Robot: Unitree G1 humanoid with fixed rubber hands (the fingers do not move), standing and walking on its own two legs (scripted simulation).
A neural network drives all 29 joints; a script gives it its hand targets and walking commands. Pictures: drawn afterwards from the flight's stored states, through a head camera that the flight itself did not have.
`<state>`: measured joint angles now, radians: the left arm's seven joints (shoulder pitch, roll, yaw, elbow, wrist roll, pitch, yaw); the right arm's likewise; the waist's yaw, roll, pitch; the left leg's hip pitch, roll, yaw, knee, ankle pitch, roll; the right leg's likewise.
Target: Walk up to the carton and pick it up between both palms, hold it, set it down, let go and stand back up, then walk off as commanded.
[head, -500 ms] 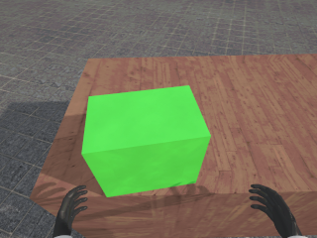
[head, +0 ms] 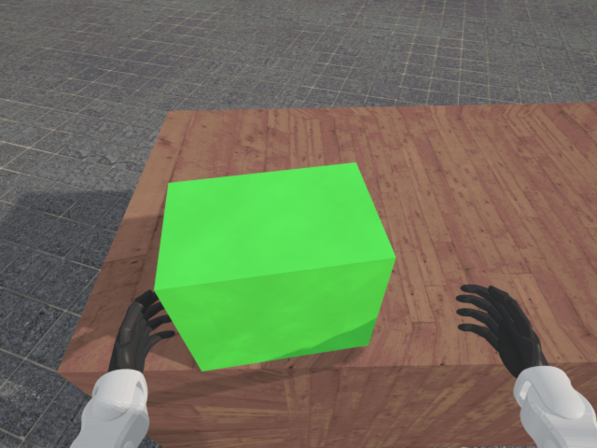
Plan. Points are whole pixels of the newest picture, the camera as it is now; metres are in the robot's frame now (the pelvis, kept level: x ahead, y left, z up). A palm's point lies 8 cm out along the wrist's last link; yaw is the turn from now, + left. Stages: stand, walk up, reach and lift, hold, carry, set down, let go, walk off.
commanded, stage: reach and lift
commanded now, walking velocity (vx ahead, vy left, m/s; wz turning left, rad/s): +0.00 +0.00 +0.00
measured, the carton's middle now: (276, 270) +0.39 +0.06 +0.01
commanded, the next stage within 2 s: none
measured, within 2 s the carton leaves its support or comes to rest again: neither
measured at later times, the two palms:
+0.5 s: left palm (116, 276) +0.31 +0.24 +0.13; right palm (509, 263) +0.33 -0.24 +0.11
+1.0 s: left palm (110, 221) +0.36 +0.24 +0.16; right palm (505, 196) +0.40 -0.24 +0.16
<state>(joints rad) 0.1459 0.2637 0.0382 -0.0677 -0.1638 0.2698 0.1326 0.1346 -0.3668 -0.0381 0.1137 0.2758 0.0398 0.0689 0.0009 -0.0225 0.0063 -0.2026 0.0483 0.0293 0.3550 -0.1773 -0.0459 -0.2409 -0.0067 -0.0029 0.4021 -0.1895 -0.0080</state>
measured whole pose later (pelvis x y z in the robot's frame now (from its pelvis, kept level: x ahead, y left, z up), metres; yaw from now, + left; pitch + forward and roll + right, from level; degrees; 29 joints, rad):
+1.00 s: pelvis +0.00 +0.00 +0.00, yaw +0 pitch +3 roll +0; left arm -0.48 0.34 0.20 -0.03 -0.19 0.77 0.09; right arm -0.61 -0.52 -0.04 0.45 0.40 0.40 0.06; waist 0.01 -0.02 0.01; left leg -0.20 0.05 0.03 0.33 -0.17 -0.04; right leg -0.24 -0.01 0.00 0.36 -0.17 -0.01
